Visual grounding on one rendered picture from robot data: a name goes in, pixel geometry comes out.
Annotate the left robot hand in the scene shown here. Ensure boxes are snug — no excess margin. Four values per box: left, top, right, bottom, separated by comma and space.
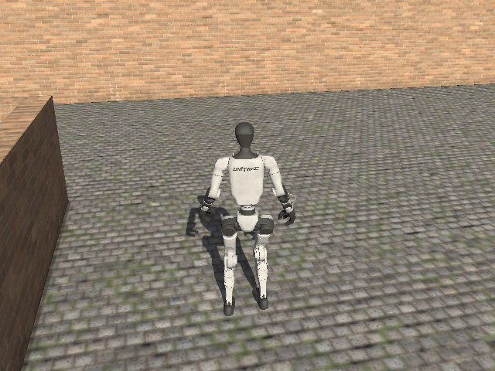
199, 207, 216, 222

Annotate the robot left forearm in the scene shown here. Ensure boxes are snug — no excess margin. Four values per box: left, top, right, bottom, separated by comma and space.
200, 187, 215, 211

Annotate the humanoid robot torso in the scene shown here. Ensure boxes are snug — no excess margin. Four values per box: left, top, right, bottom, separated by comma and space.
228, 153, 264, 232

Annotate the right robot upper arm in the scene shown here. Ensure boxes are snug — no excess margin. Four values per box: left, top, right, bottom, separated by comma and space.
261, 155, 285, 197

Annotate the robot right forearm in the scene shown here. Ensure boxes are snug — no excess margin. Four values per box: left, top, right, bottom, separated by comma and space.
278, 185, 293, 213

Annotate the right robot hand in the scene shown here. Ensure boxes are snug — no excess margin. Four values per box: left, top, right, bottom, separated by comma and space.
278, 209, 296, 226

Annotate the robot right foot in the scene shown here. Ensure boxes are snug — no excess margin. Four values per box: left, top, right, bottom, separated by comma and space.
254, 288, 268, 309

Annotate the left robot upper arm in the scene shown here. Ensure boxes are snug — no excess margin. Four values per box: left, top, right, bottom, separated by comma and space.
208, 156, 230, 199

